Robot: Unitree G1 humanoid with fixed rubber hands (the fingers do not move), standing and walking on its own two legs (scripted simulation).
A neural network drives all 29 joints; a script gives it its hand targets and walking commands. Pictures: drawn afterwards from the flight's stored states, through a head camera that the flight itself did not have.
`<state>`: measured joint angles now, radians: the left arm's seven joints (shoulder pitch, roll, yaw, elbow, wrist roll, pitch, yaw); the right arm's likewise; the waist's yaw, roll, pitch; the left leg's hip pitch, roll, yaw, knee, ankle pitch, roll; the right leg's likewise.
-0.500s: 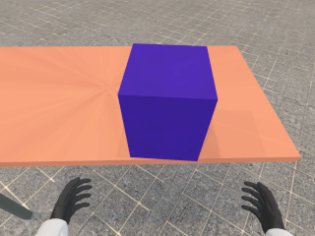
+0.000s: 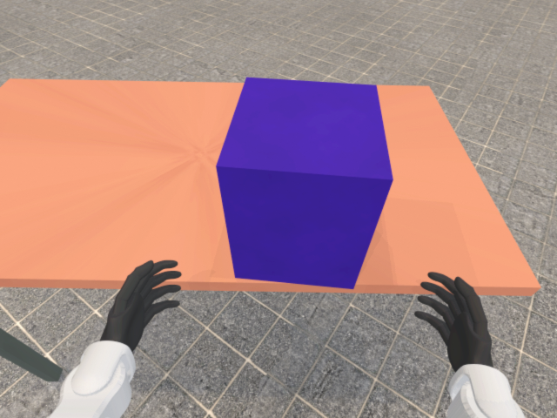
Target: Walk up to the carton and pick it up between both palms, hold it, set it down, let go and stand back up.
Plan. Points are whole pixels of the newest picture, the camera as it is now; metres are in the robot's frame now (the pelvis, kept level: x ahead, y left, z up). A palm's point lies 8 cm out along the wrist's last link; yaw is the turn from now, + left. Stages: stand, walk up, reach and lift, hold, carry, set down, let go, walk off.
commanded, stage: reach and lift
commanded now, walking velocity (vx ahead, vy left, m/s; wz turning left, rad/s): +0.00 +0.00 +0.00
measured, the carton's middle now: (301, 186) +0.44 +0.02 +0.09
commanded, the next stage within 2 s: none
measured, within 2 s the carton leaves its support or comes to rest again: neither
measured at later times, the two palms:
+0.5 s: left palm (142, 250) +0.28 +0.22 +0.12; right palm (474, 282) +0.26 -0.19 +0.12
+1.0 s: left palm (161, 179) +0.35 +0.20 +0.18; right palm (488, 220) +0.31 -0.20 +0.17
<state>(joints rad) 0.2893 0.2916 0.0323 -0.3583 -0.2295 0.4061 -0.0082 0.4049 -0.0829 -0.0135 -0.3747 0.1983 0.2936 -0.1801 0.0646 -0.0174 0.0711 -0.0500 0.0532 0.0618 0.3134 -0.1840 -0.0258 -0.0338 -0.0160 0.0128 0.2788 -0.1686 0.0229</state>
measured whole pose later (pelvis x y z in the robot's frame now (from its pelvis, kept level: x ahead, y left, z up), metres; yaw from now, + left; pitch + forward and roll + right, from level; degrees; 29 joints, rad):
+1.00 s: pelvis -0.02 +0.00 +0.00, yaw -1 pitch -2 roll +0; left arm -0.54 0.34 0.16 0.06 -0.23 0.81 0.01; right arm -0.45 -0.28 -0.02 0.08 0.43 0.53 -0.22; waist -0.06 -0.03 0.00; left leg -0.15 0.05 0.06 0.34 -0.16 -0.02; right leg -0.14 -0.01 0.04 0.30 -0.14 0.03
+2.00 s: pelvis -0.01 +0.00 +0.00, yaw +1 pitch +3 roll -1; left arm -1.11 0.39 0.01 0.93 -0.24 0.52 0.03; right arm -1.03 -0.26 0.03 0.89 0.44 0.39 -0.19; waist -0.09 -0.04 -0.07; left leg -0.24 0.05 0.01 0.37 -0.17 -0.02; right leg -0.20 -0.01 0.01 0.28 -0.13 0.03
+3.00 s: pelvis -0.01 +0.00 +0.00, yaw +1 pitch +7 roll -1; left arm -1.01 0.20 0.11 1.01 -0.08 0.25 0.10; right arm -0.93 -0.06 -0.09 0.96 0.24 0.16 -0.27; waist -0.06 -0.03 -0.10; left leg -0.36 0.05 0.00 0.40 -0.18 -0.03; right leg -0.30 0.00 0.00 0.30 -0.13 0.03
